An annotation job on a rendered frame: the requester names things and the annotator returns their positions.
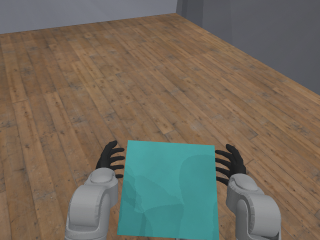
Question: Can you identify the left robot hand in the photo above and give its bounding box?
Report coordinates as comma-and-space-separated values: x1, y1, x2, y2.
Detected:
95, 140, 125, 179

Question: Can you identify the right robot forearm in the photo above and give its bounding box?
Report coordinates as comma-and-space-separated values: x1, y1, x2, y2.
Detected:
225, 173, 282, 240

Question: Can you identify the right robot hand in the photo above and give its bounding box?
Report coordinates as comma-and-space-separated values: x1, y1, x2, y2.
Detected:
215, 144, 247, 186

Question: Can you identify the carton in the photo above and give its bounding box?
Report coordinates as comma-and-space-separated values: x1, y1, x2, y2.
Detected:
117, 140, 219, 240

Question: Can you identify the left robot forearm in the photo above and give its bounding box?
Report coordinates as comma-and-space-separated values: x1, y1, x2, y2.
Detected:
64, 167, 118, 240

